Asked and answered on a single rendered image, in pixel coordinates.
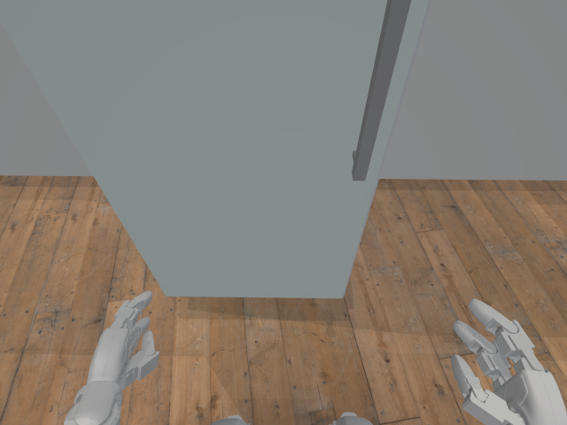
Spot robot left forearm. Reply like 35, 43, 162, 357
64, 381, 123, 425

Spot fridge door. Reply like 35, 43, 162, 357
0, 0, 429, 298

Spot handle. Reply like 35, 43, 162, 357
352, 0, 411, 181

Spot robot right hand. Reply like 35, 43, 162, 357
451, 298, 567, 425

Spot robot left hand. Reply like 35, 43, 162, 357
87, 290, 159, 390

